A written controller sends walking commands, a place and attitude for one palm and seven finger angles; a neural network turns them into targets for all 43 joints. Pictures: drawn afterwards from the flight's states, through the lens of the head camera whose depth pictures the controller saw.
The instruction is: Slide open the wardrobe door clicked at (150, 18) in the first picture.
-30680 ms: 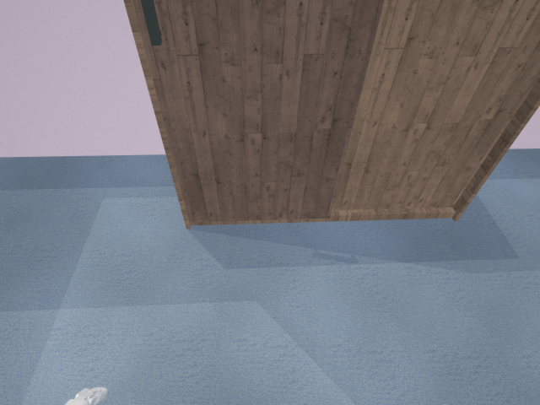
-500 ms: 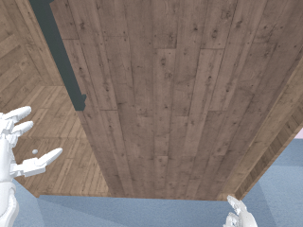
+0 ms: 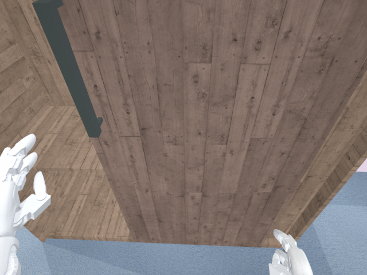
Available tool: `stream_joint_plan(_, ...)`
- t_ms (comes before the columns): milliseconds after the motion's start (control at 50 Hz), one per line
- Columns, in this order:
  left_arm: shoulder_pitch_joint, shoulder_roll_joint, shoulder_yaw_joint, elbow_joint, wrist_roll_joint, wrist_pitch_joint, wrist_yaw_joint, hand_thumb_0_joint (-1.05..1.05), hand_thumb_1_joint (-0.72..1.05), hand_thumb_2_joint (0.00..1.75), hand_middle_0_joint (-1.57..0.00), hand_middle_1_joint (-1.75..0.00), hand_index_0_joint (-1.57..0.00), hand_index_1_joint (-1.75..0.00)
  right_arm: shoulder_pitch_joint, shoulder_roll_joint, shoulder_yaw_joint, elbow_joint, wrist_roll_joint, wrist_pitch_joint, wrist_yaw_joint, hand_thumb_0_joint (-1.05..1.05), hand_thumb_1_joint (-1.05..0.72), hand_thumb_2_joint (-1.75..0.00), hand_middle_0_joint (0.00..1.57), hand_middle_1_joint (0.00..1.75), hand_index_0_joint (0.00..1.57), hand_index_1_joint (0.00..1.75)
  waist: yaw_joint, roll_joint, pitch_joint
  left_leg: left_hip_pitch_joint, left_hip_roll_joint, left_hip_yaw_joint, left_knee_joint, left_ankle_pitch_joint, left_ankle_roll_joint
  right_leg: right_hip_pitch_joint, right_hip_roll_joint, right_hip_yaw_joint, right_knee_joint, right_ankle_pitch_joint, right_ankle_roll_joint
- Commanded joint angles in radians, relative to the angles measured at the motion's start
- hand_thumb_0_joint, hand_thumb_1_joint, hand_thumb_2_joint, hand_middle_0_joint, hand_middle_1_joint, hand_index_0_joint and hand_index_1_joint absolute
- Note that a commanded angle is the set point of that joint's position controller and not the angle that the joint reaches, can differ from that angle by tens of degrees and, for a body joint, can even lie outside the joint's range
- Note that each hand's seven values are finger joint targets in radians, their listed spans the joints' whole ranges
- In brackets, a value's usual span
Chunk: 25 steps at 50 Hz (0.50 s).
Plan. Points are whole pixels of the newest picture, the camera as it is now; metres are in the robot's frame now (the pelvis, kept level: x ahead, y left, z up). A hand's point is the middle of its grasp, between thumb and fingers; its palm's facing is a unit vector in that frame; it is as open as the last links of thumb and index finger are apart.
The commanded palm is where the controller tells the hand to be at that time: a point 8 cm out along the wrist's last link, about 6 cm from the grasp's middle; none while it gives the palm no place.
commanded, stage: draw the hand back to the body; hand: left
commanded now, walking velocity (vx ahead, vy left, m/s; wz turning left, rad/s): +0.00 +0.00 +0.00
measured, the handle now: (79, 77) +0.42 +0.29 +0.25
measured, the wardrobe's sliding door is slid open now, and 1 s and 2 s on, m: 0.50 0.50 0.50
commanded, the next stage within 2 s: step back with the hand held close in 0.14 s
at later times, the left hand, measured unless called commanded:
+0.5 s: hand (42, 200) +0.18 +0.26 +0.16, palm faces +0.39 -0.82 -0.43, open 7.4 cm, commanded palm +0.12 +0.31 +0.17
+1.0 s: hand out of the picture +0.10 +0.32 +0.15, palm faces +0.45 -0.76 -0.46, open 7.4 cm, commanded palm +0.04 +0.35 +0.17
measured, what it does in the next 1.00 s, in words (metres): shifts its weight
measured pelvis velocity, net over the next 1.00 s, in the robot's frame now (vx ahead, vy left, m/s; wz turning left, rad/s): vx -0.09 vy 0.04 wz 0.04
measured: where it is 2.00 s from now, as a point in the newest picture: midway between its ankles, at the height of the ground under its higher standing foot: outside the picture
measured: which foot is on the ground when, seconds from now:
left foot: down 0.00-1.00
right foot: down 0.00-1.00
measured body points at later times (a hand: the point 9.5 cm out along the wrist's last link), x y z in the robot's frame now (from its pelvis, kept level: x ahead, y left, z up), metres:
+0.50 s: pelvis -0.03 +0.01 +0.00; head -0.03 -0.01 +0.45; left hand +0.15 +0.30 +0.18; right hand +0.16 -0.23 -0.08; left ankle +0.02 +0.09 -0.74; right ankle -0.05 -0.09 -0.74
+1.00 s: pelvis -0.09 +0.04 -0.01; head -0.07 +0.06 +0.44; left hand +0.07 +0.36 +0.18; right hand +0.10 -0.19 -0.08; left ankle +0.02 +0.09 -0.74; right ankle -0.05 -0.09 -0.74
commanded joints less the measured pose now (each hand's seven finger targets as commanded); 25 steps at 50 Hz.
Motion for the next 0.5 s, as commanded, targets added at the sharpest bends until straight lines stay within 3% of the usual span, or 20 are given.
stream_joint_plan(0,-0.094,0.194,0.121,-0.205,0.002,-0.074,0.015,0.0,0.9,0.9,-0.2,-0.3,-0.2,-0.3,-0.135,-0.112,-0.041,-0.157,0.002,-0.051,-0.013,0.0,-0.9,-0.9,0.2,0.3,0.2,0.3,-0.004,0.005,-0.063,0.143,0.032,-0.084,-0.035,0.194,0.0,-0.134,-0.029,0.063,-0.076,0.261,0.014)
stream_joint_plan(120,-0.09,0.187,0.118,-0.208,0.0,-0.084,0.013,0.0,0.9,0.9,-0.2,-0.3,-0.2,-0.3,-0.142,-0.105,-0.04,-0.155,0.003,-0.054,-0.014,0.0,-0.9,-0.9,0.2,0.3,0.2,0.3,-0.004,0.015,-0.05,0.141,0.031,-0.084,-0.044,0.176,-0.001,-0.13,-0.031,0.065,-0.081,0.242,0.015)
stream_joint_plan(200,-0.089,0.202,0.132,-0.191,0.0,-0.089,0.011,0.0,0.9,0.9,-0.2,-0.3,-0.2,-0.3,-0.15,-0.11,-0.043,-0.15,0.002,-0.055,-0.015,0.0,-0.9,-0.9,0.2,0.3,0.2,0.3,0.001,-0.009,-0.03,0.136,0.03,-0.084,-0.051,0.147,0.0,-0.141,-0.027,0.068,-0.107,0.206,0.016)
stream_joint_plan(220,-0.083,0.181,0.117,-0.186,-0.003,-0.091,0.009,0.0,0.9,0.9,-0.2,-0.3,-0.2,-0.3,-0.149,-0.103,-0.041,-0.151,0.003,-0.055,-0.015,0.0,-0.9,-0.9,0.2,0.3,0.2,0.3,-0.005,-0.003,-0.015,0.133,0.03,-0.08,-0.053,0.137,0.001,-0.146,-0.031,0.068,-0.102,0.202,0.018)
stream_joint_plan(240,-0.174,0.228,0.148,-0.217,-0.001,-0.099,0.015,0.0,0.9,0.9,-0.2,-0.3,-0.2,-0.3,-0.153,-0.11,-0.042,-0.145,0.004,-0.055,-0.017,0.0,-0.9,-0.9,0.2,0.3,0.2,0.3,-0.006,0.015,-0.037,0.137,0.026,-0.085,-0.053,0.125,-0.001,-0.144,-0.03,0.072,-0.11,0.187,0.016)
stream_joint_plan(260,-0.277,0.348,0.269,-0.274,0.009,-0.142,0.028,0.0,0.9,0.9,-0.2,-0.3,-0.2,-0.3,-0.156,-0.123,-0.039,-0.183,0.011,-0.031,-0.016,0.0,-0.9,-0.9,0.2,0.3,0.2,0.3,-0.035,-0.005,0.044,0.069,0.045,-0.1,0.004,0.071,0.024,-0.256,-0.085,0.151,-0.161,0.24,0.047)
stream_joint_plan(280,-0.174,0.249,0.192,-0.177,0.012,-0.145,0.019,0.0,0.9,0.9,-0.2,-0.3,-0.2,-0.3,-0.147,-0.108,-0.038,-0.162,0.004,-0.014,-0.018,0.0,-0.9,-0.9,0.2,0.3,0.2,0.3,-0.043,-0.05,0.042,0.054,0.041,-0.104,0.034,0.07,0.024,-0.269,-0.111,0.148,-0.156,0.258,0.053)
stream_joint_plan(300,-0.161,0.254,0.191,-0.189,0.018,-0.147,0.019,0.0,0.9,0.9,-0.2,-0.3,-0.2,-0.3,-0.157,-0.108,-0.04,-0.173,0.005,-0.009,-0.017,0.0,-0.9,-0.9,0.2,0.3,0.2,0.3,-0.037,-0.067,0.026,0.067,0.04,-0.102,0.039,0.094,0.024,-0.27,-0.117,0.143,-0.147,0.307,0.059)
stream_joint_plan(320,-0.117,0.211,0.155,-0.156,0.022,-0.144,0.015,0.0,0.9,0.9,-0.2,-0.3,-0.2,-0.3,-0.146,-0.11,-0.04,-0.173,0.004,0.001,-0.015,0.0,-0.9,-0.9,0.2,0.3,0.2,0.3,-0.044,-0.058,0.016,0.066,0.043,-0.095,0.042,0.123,0.023,-0.272,-0.116,0.133,-0.128,0.334,0.063)
stream_joint_plan(400,-0.013,0.191,0.143,-0.207,0.021,-0.155,0.019,0.0,0.9,0.9,-0.2,-0.3,-0.2,-0.3,-0.13,-0.124,-0.05,-0.203,0.01,0.024,-0.015,0.0,-0.9,-0.9,0.2,0.3,0.2,0.3,-0.042,0.035,-0.105,0.096,0.063,-0.092,0.019,0.228,0.027,-0.236,-0.096,0.103,-0.056,0.338,0.077)
stream_joint_plan(480,0.029,0.241,0.192,-0.261,0.016,-0.163,0.028,0.0,0.9,0.9,-0.2,-0.3,-0.2,-0.3,-0.121,-0.122,-0.058,-0.233,0.014,0.045,-0.02,0.0,-0.9,-0.9,0.2,0.3,0.2,0.3,-0.043,-0.053,-0.145,0.056,0.081,-0.11,0.01,0.252,0.028,-0.219,-0.08,0.102,-0.019,0.317,0.073)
